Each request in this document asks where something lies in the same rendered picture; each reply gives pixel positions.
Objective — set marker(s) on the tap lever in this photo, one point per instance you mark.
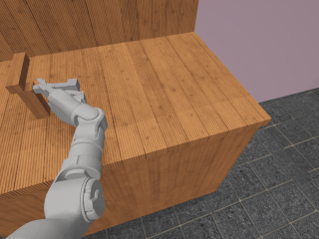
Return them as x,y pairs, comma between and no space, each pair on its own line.
71,85

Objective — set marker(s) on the left robot hand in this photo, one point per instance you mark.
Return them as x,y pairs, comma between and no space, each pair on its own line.
62,103

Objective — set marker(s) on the left robot upper arm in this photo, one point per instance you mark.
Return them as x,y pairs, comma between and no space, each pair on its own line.
71,207

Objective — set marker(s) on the counter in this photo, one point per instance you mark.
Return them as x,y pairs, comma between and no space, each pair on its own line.
177,118

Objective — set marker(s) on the left robot forearm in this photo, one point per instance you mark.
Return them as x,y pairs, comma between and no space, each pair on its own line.
85,155

